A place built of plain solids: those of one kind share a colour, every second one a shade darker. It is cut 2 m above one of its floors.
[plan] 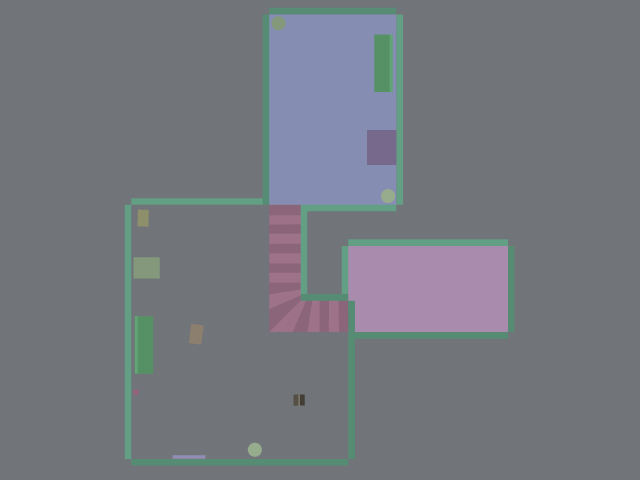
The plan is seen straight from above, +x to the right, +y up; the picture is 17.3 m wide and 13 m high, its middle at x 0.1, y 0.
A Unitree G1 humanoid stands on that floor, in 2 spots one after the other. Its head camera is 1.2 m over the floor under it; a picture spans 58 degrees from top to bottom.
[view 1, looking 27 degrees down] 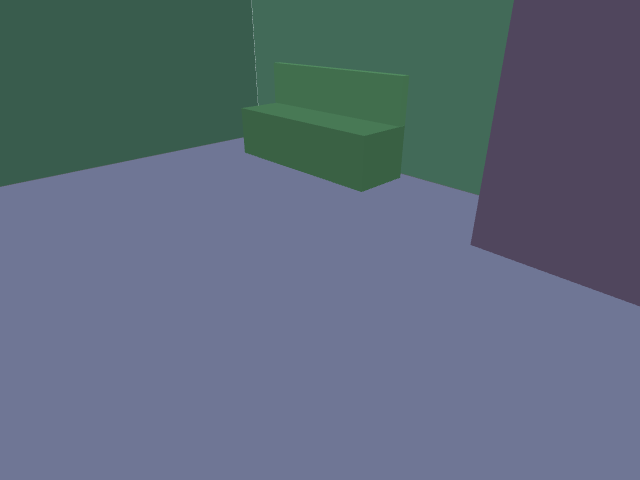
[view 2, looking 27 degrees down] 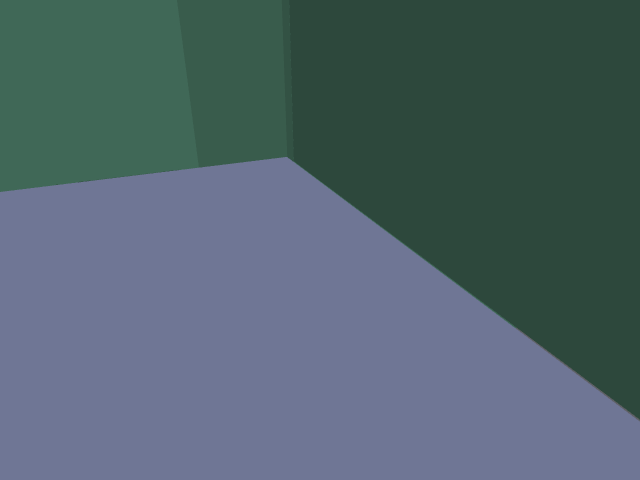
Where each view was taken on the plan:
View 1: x -0.86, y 1.95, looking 46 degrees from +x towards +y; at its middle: floor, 2.64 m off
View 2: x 0.12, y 4.88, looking -114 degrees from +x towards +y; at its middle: floor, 2.64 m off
